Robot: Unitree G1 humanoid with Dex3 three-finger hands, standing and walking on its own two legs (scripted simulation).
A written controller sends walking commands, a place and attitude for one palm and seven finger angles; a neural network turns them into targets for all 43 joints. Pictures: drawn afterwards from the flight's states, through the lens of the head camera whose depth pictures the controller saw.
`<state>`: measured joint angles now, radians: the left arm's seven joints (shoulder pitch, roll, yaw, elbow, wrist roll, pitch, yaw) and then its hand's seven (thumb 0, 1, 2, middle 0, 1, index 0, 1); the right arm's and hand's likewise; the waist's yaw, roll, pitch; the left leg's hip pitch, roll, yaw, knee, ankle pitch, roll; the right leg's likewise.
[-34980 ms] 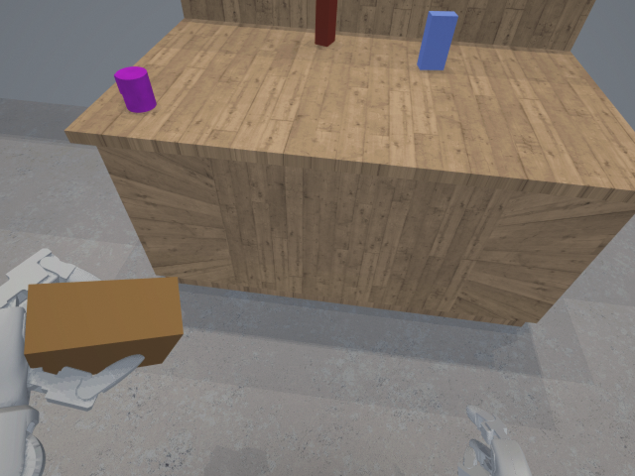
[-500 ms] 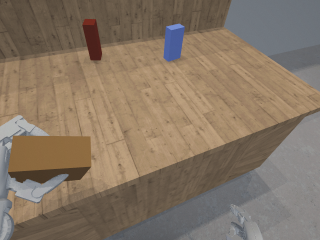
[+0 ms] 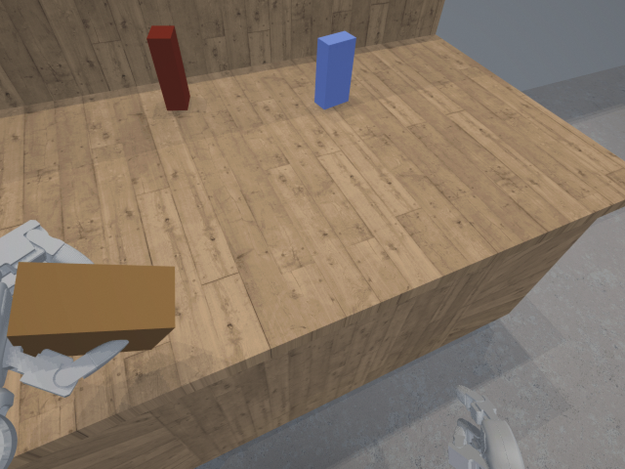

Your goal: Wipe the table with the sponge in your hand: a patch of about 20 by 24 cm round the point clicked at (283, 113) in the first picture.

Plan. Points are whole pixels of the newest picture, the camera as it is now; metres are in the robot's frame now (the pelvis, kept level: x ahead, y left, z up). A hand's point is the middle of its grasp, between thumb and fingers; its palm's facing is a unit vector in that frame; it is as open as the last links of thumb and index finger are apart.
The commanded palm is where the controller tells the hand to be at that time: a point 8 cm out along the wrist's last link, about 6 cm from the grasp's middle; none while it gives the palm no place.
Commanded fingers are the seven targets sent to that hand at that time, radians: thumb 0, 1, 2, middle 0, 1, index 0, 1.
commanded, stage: shuffle to correct the standing spot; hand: left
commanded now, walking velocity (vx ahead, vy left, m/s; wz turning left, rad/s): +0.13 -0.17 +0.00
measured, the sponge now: (119, 313) +0.23 +0.21 +0.14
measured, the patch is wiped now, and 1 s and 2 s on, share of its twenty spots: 0.00 0.00 0.00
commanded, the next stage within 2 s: none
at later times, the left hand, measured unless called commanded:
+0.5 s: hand (65, 323) +0.21 +0.24 +0.16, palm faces +0.33 -0.86 -0.38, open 9.7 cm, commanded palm +0.15 +0.28 +0.18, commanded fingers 0.00 0.10 1.30 -1.20 -1.60 -1.20 -1.60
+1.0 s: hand (68, 331) +0.20 +0.23 +0.16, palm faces +0.33 -0.87 -0.37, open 9.7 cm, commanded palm +0.15 +0.27 +0.18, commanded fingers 0.00 0.10 1.30 -1.20 -1.60 -1.20 -1.60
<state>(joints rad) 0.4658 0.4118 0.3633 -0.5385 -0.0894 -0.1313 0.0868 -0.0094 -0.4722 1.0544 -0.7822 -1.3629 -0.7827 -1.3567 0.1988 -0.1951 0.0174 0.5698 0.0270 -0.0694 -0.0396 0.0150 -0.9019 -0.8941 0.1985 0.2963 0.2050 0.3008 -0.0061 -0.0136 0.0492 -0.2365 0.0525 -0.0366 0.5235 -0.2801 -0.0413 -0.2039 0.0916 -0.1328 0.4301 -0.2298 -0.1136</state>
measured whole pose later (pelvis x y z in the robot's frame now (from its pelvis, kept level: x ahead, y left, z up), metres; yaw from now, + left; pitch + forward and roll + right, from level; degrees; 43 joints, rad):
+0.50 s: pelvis -0.01 +0.00 +0.00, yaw +0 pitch -1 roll -1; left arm 0.48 0.39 0.35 -0.51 -0.10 -0.12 0.09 -0.01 -0.47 1.05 -0.78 -1.36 -0.78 -1.36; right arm 0.21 -0.19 0.03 0.57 0.03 -0.05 -0.04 0.01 -0.90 -0.89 0.20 0.30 0.21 0.30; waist 0.00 0.00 0.03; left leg -0.24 0.05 -0.04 0.52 -0.27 -0.04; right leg -0.21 0.09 -0.14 0.43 -0.22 -0.12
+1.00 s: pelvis -0.01 -0.01 +0.00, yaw +0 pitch -1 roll -1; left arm 0.48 0.39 0.34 -0.51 -0.10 -0.11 0.09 -0.01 -0.47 1.06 -0.78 -1.36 -0.78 -1.36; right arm 0.20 -0.20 0.02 0.57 0.03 -0.05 -0.04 0.01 -0.90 -0.89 0.20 0.30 0.20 0.30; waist -0.01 -0.01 0.02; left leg -0.24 0.06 -0.04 0.53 -0.27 -0.04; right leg -0.20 0.09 -0.14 0.44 -0.23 -0.12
